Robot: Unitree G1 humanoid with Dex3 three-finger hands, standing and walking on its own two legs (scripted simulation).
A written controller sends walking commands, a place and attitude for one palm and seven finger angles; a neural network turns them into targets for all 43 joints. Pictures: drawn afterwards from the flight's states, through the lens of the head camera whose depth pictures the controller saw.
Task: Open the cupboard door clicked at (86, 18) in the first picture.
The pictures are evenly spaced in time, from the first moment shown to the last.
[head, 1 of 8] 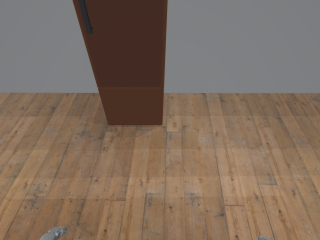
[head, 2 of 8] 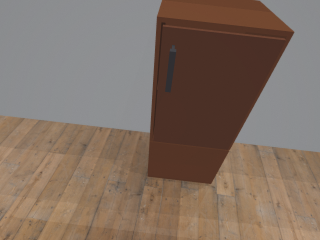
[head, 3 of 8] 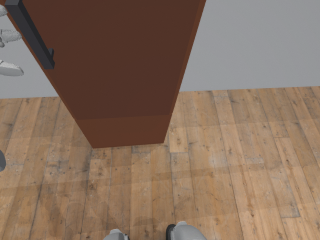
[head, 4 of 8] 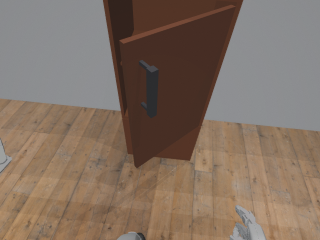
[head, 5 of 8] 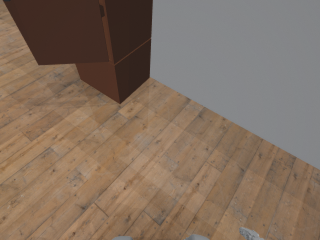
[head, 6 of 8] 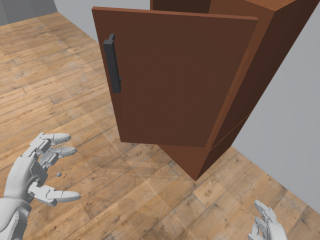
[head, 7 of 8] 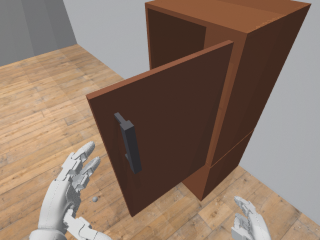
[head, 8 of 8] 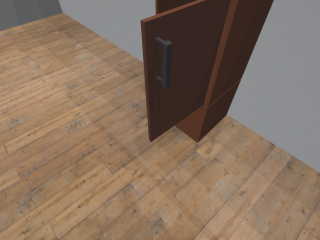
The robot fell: no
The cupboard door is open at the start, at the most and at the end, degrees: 0 87 86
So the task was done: yes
